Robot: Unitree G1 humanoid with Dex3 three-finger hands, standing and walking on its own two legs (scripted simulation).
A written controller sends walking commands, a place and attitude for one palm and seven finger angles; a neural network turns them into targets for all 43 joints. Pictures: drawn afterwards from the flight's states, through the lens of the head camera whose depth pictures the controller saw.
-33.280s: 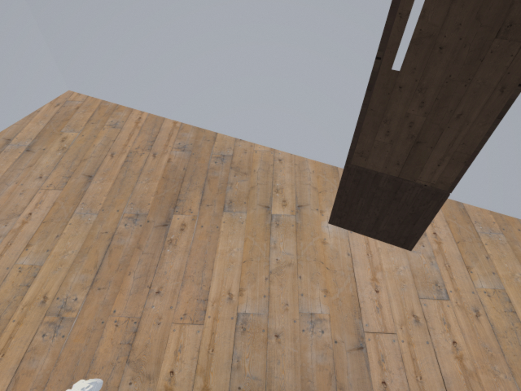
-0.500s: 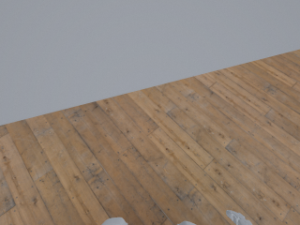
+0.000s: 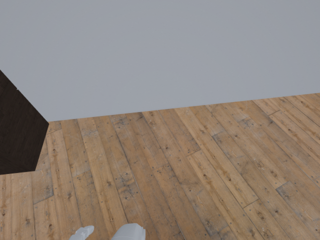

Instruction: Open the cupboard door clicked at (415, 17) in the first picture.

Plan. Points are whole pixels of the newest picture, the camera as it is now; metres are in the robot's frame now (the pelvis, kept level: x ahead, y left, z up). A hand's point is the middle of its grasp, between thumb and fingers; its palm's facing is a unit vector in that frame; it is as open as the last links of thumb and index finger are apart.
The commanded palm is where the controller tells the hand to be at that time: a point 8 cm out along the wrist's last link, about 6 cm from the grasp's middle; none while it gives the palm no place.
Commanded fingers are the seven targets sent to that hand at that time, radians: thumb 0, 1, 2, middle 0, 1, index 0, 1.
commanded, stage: turn to face it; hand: left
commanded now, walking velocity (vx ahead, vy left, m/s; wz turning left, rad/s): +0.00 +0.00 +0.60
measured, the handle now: out of the picture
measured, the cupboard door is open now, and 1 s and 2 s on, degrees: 50 50 50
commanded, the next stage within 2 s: take the last steps up to it in 1.48 s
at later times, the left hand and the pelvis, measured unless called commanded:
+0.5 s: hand out of the picture +0.05 +0.25 -0.16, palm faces +0.32 -0.91 -0.28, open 7.4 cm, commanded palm none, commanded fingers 0.00 0.90 0.90 -0.20 -0.30 -0.20 -0.30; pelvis +0.02 +0.01 +0.00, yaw +17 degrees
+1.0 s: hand out of the picture -0.06 +0.20 -0.19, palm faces +0.61 -0.75 -0.24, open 7.4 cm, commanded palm none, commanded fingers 0.00 0.90 0.90 -0.20 -0.30 -0.20 -0.30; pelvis +0.03 +0.00 -0.02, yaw +37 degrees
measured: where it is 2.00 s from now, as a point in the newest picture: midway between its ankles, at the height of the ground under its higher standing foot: outside the picture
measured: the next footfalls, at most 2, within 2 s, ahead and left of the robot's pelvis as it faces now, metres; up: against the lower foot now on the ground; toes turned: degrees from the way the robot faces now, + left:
left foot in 0.22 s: +0.03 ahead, +0.14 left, +0.00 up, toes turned +15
right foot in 0.58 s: +0.10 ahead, -0.12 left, +0.00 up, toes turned +17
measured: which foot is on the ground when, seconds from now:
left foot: up 0.00-0.20, down 0.22-0.58, up 0.60-0.94, down 0.96-1.00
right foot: down 0.00-0.20, up 0.22-0.56, down 0.58-0.94, up 0.96-1.00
